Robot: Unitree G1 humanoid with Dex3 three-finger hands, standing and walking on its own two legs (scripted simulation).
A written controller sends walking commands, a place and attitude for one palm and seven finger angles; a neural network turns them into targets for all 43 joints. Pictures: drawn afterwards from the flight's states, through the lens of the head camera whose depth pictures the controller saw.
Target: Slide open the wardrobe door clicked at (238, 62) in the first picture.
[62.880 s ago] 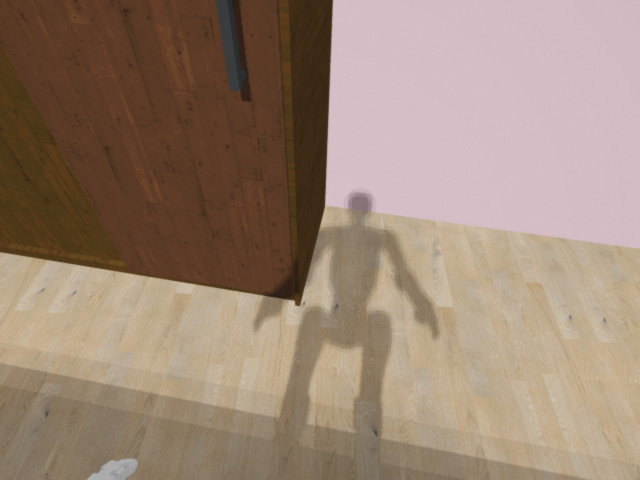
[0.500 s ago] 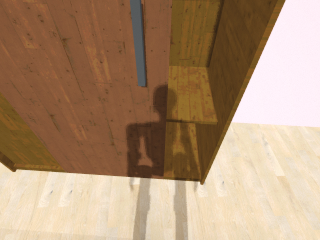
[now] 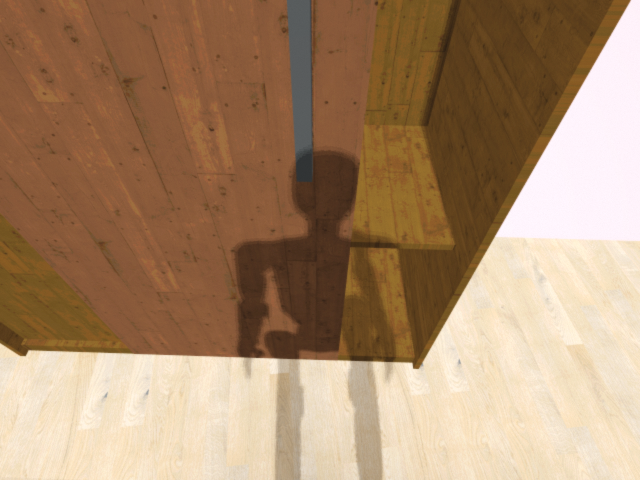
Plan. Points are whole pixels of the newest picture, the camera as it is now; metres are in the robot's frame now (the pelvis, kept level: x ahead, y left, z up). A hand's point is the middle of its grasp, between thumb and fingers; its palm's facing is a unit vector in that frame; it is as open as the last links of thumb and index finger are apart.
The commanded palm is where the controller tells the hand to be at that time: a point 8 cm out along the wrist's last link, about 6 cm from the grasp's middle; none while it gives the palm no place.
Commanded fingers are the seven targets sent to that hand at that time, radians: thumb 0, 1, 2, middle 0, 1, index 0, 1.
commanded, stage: shuffle to correct the standing spot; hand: right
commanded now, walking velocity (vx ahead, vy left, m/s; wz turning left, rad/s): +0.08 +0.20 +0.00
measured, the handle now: (303, 87) +0.51 +0.05 +0.22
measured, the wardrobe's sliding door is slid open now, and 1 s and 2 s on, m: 0.24 0.24 0.24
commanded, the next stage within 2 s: come to a stop and stand still in 0.56 s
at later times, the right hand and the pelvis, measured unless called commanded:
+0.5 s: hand out of the picture +0.12 -0.11 -0.17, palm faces +0.01 +0.98 -0.17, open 7.3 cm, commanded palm none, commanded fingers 0.00 -0.90 -0.90 0.20 0.30 0.20 0.30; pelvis +0.05 +0.08 +0.01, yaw +2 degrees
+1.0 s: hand out of the picture +0.09 +0.00 -0.18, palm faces +0.05 +0.98 -0.17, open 7.3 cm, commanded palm none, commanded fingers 0.00 -0.90 -0.90 0.20 0.30 0.20 0.30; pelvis +0.07 +0.17 +0.00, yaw +1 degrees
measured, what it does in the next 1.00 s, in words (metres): steps to the left: right foot, then left foot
